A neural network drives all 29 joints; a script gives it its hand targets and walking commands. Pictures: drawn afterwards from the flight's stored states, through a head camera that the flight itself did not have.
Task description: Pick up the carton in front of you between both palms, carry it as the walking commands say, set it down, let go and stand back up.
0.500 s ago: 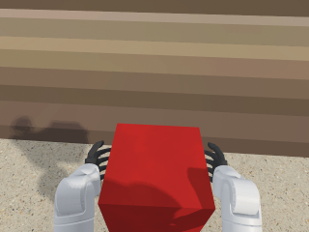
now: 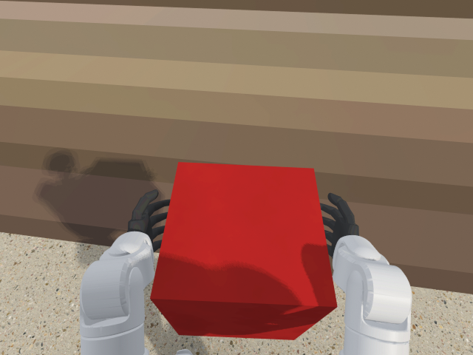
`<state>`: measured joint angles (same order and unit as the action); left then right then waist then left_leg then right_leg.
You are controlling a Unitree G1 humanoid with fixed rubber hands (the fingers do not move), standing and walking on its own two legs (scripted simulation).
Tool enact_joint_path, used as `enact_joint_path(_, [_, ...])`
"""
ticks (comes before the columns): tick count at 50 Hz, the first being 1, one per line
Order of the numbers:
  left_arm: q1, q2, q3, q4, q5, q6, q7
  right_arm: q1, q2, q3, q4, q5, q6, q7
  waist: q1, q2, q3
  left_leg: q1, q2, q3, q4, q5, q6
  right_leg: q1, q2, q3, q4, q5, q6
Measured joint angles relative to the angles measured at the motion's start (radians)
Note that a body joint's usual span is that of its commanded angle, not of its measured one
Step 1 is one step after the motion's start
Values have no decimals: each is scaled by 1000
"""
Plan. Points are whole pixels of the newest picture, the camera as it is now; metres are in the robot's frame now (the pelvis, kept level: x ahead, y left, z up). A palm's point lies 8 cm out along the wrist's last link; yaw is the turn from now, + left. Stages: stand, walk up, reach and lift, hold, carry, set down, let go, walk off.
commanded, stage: carry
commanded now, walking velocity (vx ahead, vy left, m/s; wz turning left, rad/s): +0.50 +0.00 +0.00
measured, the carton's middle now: (240, 258) +0.29 +0.01 +0.03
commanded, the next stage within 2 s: none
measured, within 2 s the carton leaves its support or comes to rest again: neither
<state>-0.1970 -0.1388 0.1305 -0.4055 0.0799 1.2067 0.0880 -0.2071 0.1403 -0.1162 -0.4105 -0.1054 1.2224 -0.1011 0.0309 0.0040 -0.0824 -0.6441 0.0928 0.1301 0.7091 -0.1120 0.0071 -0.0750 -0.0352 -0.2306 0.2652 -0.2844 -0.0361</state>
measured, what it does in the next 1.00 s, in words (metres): walks ahead: left foot, then right foot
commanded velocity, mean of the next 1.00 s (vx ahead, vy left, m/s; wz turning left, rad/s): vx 0.50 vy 0.00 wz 0.00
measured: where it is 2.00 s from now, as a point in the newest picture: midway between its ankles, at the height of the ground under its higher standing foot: (217, 124)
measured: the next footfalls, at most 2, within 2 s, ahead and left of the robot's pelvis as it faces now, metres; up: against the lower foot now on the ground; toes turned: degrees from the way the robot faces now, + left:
left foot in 0.14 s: +0.29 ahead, +0.10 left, +0.00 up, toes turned +9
right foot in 0.58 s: +0.53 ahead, -0.07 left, +0.00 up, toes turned -7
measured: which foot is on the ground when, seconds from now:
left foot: up 0.00-0.12, down 0.14-0.58, up 0.60-1.00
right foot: down 0.00-0.16, up 0.18-0.56, down 0.58-1.00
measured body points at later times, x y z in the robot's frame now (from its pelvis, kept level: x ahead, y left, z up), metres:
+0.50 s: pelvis +0.32 +0.03 -0.01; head +0.37 +0.04 +0.44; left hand +0.72 +0.16 +0.15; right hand +0.70 -0.14 +0.15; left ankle +0.25 +0.10 -0.75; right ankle +0.44 -0.10 -0.70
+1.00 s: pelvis +0.63 +0.05 +0.00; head +0.72 +0.02 +0.44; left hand +1.03 +0.20 +0.15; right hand +1.05 -0.10 +0.14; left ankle +0.78 +0.16 -0.51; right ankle +0.49 -0.06 -0.74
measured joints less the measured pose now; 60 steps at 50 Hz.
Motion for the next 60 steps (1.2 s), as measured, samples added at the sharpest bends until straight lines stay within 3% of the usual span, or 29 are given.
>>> enact_joint_path(4, [-61, -7, 10, -34, 1, 29, 2, -46, 3, -26, -51, 3, 29, 0, -4, 4, 2, 44, -26, 45, -151, 68, 30, 105, 1, 9, 17, -101, 36])
enact_joint_path(6, [-111, 5, 17, -35, 2, 50, 6, -102, -8, -38, -42, 6, 47, 0, -11, -4, 6, 105, -52, 78, -209, 58, 43, 130, -14, 21, 109, -188, 56])
enact_joint_path(8, [-178, 46, 25, -3, -9, 73, 12, -179, -21, -44, 11, 9, 56, -4, -33, -33, 18, 118, -71, 99, -141, 19, 88, 58, -60, 53, 374, -243, 50])
enact_joint_path(11, [-275, 97, 41, 81, -32, 114, 23, -278, -48, -46, 101, 22, 91, -28, -58, -32, 54, 142, -69, 102, -88, -78, 107, -190, -29, 179, 856, -188, 19])
enact_joint_path(14, [-361, 99, 63, 147, -27, 146, 26, -339, -71, -70, 147, 38, 120, -36, -68, -25, 84, 212, -75, 98, -161, -87, 98, -392, -25, 200, 977, -86, -5])
enact_joint_path(22, [-553, 129, 98, 266, -8, 144, 30, -535, -125, -125, 283, 62, 111, -36, -73, -20, 109, 391, -91, 70, -301, -148, 77, -634, -48, 177, 678, 73, 2])
enact_joint_path(27, [-667, 169, 118, 399, -18, 144, 31, -655, -161, -138, 419, 61, 113, -36, -56, -15, 93, 467, -83, 51, -235, -280, 43, -565, 5, 129, 380, 203, -24])
enact_joint_path(29, [-717, 175, 117, 469, -17, 140, 32, -689, -182, -151, 463, 65, 122, -36, -33, -19, 87, 446, -74, 44, -62, -357, 42, -470, 27, 97, 271, 238, -43])
enact_joint_path(31, [-748, 172, 121, 520, -13, 122, 33, -727, -204, -161, 512, 71, 119, -36, 6, 24, 99, 341, -58, -24, 237, -371, 45, -461, 55, 88, 332, 117, -61])
enact_joint_path(34, [-742, 162, 128, 561, -17, 118, 39, -726, -195, -186, 541, 57, 129, -36, 36, 30, 120, 144, -95, -97, 650, -323, 56, -424, 63, 95, 337, 81, -63])
enact_joint_path(40, [-663, 117, 157, 418, -26, 116, 51, -691, -142, -216, 420, 23, 140, -36, 41, 18, 166, -176, -84, -97, 882, -263, 64, -294, 47, 114, 226, 44, -49])
enact_joint_path(46, [-604, 75, 162, 288, -23, 82, 59, -641, -120, -205, 292, 30, 120, -34, 70, 28, 168, -533, -55, -100, 1355, -524, 100, -118, 19, 155, 142, -36, -10])
enact_joint_path(48, [-600, 89, 165, 289, -36, 80, 59, -641, -113, -193, 296, 21, 113, -34, 73, 21, 170, -621, -34, -75, 1298, -542, 103, -25, -12, 168, 72, -47, 14])
enact_joint_path(50, [-599, 105, 178, 306, -50, 80, 59, -645, -106, -176, 326, 9, 101, -34, 52, 8, 164, -599, -32, -15, 976, -456, 114, 70, -51, 163, -42, -3, 30])
enact_joint_path(51, [-593, 111, 188, 314, -53, 83, 59, -644, -102, -165, 352, 6, 93, -34, 33, 6, 158, -540, -47, 12, 809, -390, 122, 90, -65, 160, -54, 37, 18])
enact_joint_path(53, [-570, 123, 210, 323, -53, 94, 51, -634, -88, -137, 400, -3, 75, -36, -44, 0, 164, -365, -100, 48, 549, -267, 136, 46, -98, 169, 127, 122, 0])
enact_joint_path(54, [-574, 129, 216, 334, -50, 91, 42, -631, -86, -123, 409, -3, 67, -44, -84, -6, 185, -325, -114, 59, 532, -243, 149, -48, -88, 230, 392, 121, 11])
enact_joint_path(55, [-582, 135, 218, 348, -42, 84, 31, -626, -88, -113, 415, -1, 56, -50, -115, -12, 205, -288, -122, 63, 514, -228, 160, -167, -34, 319, 718, 104, 13])
enact_joint_path(57, [-581, 131, 219, 364, -26, 78, 20, -592, -96, -98, 417, 24, 39, -59, -156, -34, 232, -181, -143, 67, 425, -219, 167, -355, 70, 407, 1242, 109, -6])
enact_joint_path(58, [-571, 120, 218, 361, -13, 80, 19, -573, -100, -95, 416, 39, 35, -63, -168, -39, 237, -118, -153, 64, 359, -221, 162, -429, 100, 406, 1398, 108, -19])
enact_joint_path(60, [-552, 95, 215, 346, 13, 85, 18, -553, -110, -98, 419, 63, 32, -64, -179, -30, 238, 12, -161, 54, 202, -221, 147, -563, 119, 365, 1558, 104, -40])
